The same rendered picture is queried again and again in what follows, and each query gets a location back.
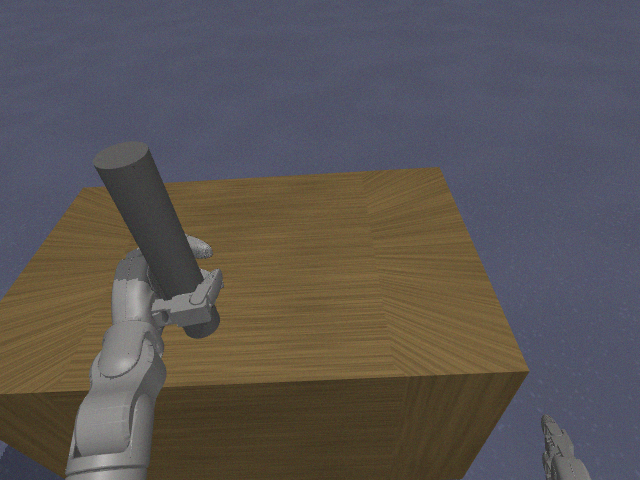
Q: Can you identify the right robot hand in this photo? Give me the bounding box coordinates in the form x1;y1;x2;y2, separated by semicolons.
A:
541;414;591;480

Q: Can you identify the left robot hand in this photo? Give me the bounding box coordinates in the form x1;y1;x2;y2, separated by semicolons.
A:
111;234;224;335

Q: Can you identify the left robot arm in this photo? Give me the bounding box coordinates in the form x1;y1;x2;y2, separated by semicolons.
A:
65;321;167;480

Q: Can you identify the can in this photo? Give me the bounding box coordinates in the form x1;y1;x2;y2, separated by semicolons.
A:
93;141;220;339

